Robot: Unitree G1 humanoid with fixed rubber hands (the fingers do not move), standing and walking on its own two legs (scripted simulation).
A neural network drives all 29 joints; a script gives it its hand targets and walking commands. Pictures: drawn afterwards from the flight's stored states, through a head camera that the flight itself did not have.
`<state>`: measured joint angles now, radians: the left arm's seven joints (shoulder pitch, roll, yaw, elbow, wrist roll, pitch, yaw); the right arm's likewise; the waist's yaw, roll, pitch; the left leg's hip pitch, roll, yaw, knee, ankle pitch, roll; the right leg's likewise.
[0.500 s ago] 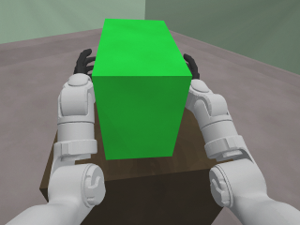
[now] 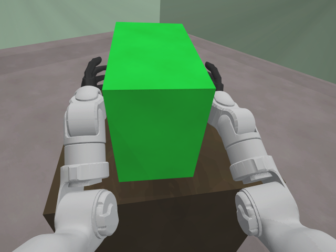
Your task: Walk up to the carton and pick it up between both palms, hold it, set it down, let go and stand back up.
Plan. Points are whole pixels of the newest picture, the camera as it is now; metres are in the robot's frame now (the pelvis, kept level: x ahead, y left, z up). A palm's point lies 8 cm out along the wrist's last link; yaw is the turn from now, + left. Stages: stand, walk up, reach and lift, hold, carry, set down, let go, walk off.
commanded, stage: hold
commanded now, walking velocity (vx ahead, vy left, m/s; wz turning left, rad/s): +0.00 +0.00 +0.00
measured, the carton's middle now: (153, 96) +0.41 +0.01 +0.21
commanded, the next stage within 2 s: none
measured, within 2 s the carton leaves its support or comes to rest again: neither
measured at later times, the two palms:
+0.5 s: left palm (94, 91) +0.36 +0.14 +0.25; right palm (214, 97) +0.36 -0.13 +0.24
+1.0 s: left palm (91, 92) +0.36 +0.14 +0.25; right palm (212, 97) +0.36 -0.12 +0.24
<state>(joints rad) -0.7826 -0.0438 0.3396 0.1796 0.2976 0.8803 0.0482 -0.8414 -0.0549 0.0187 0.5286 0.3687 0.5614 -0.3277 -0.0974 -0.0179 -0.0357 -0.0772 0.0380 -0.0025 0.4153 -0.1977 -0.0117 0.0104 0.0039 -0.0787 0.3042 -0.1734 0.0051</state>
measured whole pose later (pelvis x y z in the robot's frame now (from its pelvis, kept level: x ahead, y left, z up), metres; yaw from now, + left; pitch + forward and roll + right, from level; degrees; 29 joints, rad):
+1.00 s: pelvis -0.01 +0.00 +0.00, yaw +1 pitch -8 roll -2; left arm -0.83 -0.05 0.37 0.26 0.31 0.85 0.05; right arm -0.87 -0.05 0.00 0.60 0.35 0.54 -0.31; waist -0.10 -0.02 -0.04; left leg -0.09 0.03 -0.01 0.42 -0.19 -0.01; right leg 0.00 0.00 -0.09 0.30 -0.17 0.01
